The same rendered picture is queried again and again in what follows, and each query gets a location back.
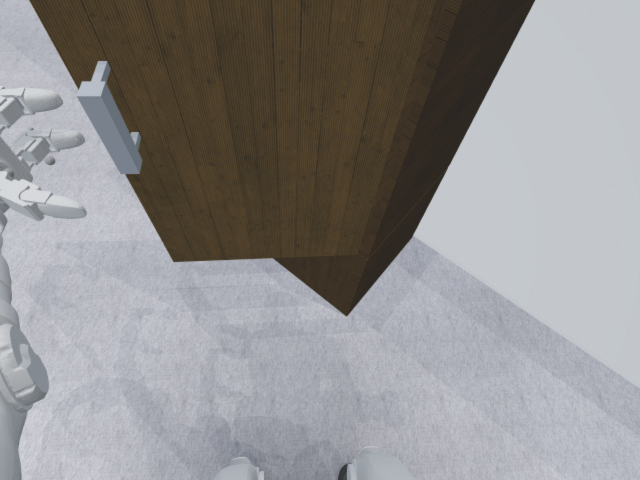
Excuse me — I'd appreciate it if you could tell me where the cupboard door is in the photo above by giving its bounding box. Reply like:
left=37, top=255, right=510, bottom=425
left=29, top=0, right=435, bottom=262

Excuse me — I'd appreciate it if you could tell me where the robot left upper arm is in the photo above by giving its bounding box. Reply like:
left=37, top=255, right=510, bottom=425
left=0, top=323, right=49, bottom=480

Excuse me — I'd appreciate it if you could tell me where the right robot shin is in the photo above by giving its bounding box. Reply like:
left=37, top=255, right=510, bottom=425
left=355, top=446, right=380, bottom=460

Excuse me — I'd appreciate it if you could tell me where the left robot shin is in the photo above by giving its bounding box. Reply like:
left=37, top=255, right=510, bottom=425
left=230, top=457, right=252, bottom=466

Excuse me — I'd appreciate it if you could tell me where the robot left forearm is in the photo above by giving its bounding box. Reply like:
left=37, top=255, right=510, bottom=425
left=0, top=210, right=20, bottom=329

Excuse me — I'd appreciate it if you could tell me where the robot shin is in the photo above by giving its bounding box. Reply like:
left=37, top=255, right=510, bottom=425
left=230, top=457, right=252, bottom=466
left=355, top=446, right=380, bottom=460

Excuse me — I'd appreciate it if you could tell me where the handle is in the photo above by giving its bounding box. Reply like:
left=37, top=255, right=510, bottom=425
left=77, top=61, right=143, bottom=174

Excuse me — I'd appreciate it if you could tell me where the left robot hand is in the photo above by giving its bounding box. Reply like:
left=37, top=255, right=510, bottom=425
left=0, top=86, right=87, bottom=221

